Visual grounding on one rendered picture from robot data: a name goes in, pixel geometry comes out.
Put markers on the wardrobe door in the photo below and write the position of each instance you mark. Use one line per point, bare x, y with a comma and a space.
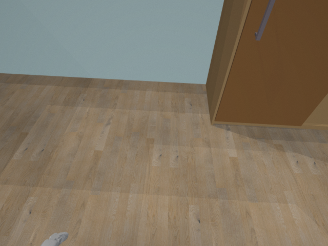
320, 114
281, 78

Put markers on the handle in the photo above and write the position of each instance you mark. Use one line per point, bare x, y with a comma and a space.
264, 19

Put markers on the robot left hand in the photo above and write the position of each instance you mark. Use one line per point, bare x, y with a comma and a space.
56, 239

